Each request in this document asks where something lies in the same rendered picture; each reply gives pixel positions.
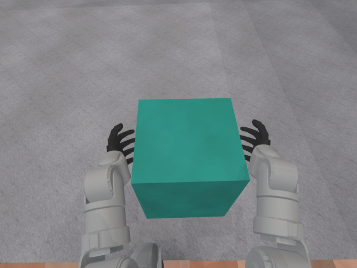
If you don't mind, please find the right robot upper arm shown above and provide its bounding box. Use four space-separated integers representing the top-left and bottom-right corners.
245 246 310 268

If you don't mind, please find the robot right hand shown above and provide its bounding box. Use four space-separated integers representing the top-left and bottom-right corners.
240 119 271 162

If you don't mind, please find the left robot upper arm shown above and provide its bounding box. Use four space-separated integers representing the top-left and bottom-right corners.
84 256 139 268

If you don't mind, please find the robot left hand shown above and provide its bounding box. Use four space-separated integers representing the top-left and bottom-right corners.
107 123 135 165

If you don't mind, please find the right robot forearm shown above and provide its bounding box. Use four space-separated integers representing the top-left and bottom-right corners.
248 145 312 268

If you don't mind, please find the carton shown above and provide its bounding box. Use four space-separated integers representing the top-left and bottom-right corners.
131 98 250 219

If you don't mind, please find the robot left thigh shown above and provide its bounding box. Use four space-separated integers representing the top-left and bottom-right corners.
130 242 162 268

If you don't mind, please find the robot left shin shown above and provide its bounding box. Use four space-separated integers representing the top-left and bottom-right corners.
144 238 155 243

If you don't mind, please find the left robot forearm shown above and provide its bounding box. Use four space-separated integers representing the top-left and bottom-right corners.
79 151 131 268

